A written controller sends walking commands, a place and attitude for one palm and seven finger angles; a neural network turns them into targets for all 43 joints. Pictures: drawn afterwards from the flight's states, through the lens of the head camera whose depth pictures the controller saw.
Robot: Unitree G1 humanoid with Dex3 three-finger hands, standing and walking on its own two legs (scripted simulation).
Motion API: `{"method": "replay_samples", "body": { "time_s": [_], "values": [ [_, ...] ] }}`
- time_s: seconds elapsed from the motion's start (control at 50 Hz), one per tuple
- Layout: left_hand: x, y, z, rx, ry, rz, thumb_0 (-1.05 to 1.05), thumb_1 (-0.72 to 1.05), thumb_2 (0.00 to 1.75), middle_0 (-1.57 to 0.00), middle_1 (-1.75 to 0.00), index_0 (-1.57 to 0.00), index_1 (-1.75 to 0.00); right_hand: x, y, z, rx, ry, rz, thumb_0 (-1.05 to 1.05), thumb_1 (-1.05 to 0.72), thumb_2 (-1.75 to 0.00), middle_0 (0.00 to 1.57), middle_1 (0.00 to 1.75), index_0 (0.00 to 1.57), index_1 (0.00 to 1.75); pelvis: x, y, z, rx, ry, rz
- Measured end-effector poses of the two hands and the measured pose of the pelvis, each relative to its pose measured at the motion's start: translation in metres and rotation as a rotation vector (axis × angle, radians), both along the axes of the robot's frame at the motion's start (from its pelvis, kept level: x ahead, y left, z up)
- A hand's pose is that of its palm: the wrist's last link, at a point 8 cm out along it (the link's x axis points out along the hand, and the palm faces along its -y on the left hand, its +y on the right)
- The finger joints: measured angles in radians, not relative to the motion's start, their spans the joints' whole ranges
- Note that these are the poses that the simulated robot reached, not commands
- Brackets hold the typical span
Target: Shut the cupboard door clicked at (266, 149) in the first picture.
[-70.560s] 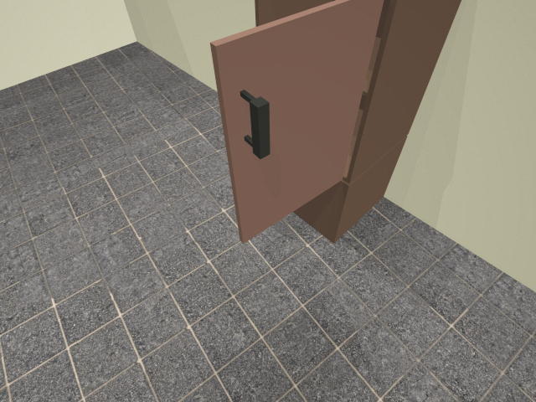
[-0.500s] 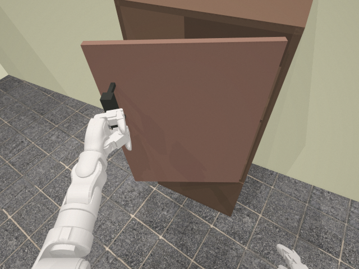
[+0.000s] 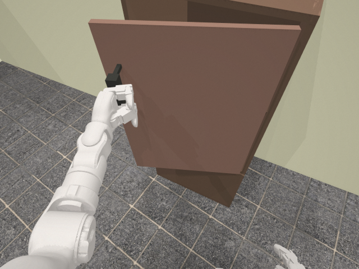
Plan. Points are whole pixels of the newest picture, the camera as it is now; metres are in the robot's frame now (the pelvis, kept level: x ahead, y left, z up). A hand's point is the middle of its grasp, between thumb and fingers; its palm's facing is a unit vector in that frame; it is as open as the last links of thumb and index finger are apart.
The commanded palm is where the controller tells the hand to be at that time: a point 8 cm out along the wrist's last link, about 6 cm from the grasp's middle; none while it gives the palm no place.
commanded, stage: push the door shut along its arc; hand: left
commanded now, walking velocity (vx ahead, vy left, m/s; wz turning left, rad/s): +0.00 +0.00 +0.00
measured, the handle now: (121, 91) +0.51 +0.16 +0.11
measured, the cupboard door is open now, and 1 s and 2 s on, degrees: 21 12 0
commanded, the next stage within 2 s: pull the fist back off the door in 1.48 s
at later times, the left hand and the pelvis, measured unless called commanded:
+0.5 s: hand (157, 90) +0.50 +0.07 +0.12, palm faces -0.25 -0.97 -0.02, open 3.1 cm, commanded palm +0.49 +0.13 +0.11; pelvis +0.01 +0.00 -0.01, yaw -2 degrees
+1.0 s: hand (160, 83) +0.53 +0.06 +0.12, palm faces -0.36 -0.93 -0.01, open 3.2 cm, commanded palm +0.55 +0.11 +0.11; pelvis +0.00 +0.00 -0.02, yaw -1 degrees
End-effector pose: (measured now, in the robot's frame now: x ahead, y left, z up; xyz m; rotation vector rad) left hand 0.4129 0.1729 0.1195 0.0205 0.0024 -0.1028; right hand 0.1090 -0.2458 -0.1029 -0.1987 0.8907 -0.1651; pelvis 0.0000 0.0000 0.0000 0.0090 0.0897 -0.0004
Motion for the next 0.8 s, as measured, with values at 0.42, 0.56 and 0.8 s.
{"method": "replay_samples", "body": {
  "time_s": [0.42, 0.56, 0.8],
  "values": [
    [0.075, -0.043, -0.008, -0.010, 0.030, -0.140, 0.02, 0.90, 0.90, -1.30, -1.50, -1.30, -1.50, -0.097, -0.014, -0.016, -0.029, 0.243, -0.149, 0.01, -0.91, -0.90, 0.20, 0.30, 0.20, 0.30, 0.004, 0.006, -0.011, 0.002, 0.111, -0.032],
    [0.089, -0.044, -0.001, -0.002, 0.016, -0.163, 0.02, 0.90, 0.90, -1.30, -1.50, -1.30, -1.50, -0.113, -0.016, -0.018, -0.019, 0.297, -0.181, 0.01, -0.91, -0.90, 0.20, 0.30, 0.20, 0.30, 0.010, 0.003, -0.011, 0.003, 0.133, -0.043],
    [0.099, -0.047, -0.001, -0.009, 0.047, -0.226, 0.02, 0.90, 0.91, -1.30, -1.50, -1.30, -1.50, -0.102, -0.028, -0.015, -0.057, 0.284, -0.167, 0.01, -0.91, -0.90, 0.21, 0.30, 0.20, 0.30, 0.007, -0.002, -0.014, -0.009, 0.152, -0.024]
  ]
}}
